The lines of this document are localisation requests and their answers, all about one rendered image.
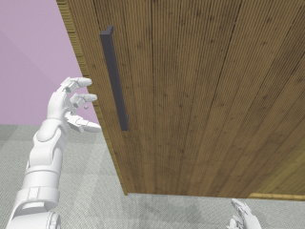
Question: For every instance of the wardrobe door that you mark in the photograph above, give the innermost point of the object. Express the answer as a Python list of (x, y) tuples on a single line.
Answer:
[(288, 178), (214, 90)]

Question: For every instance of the robot left forearm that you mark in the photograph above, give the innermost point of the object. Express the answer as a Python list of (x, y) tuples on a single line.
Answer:
[(39, 192)]

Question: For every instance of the left robot hand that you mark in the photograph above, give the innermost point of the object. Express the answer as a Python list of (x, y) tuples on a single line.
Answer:
[(60, 104)]

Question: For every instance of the handle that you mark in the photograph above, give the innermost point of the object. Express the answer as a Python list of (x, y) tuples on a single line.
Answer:
[(111, 62)]

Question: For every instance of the right robot hand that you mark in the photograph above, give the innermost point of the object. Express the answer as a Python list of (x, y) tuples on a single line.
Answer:
[(249, 221)]

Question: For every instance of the robot left upper arm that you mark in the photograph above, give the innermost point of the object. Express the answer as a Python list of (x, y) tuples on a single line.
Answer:
[(45, 220)]

